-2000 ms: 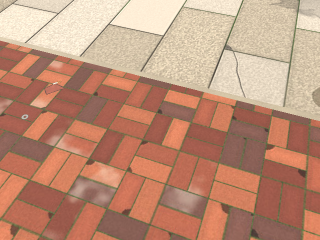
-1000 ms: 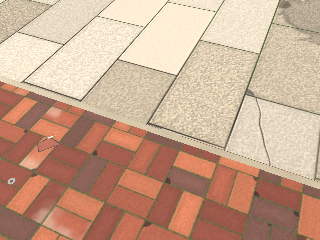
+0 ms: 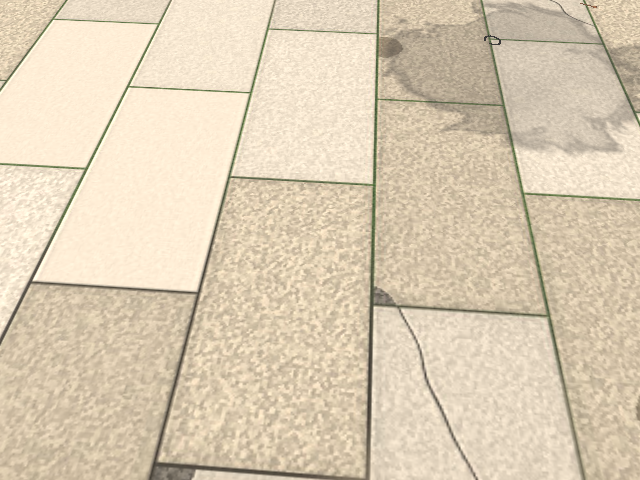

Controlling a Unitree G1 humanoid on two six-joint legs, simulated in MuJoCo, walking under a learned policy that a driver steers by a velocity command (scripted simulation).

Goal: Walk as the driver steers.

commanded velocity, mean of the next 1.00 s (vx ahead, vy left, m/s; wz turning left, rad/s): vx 0.43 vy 0.00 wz -0.52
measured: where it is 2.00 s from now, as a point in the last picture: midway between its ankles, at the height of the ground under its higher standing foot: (432, 439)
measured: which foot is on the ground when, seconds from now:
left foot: up 0.00-0.32, down 0.34-0.98, up 1.00-1.00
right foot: down 0.00-0.34, up 0.36-0.96, down 0.98-1.00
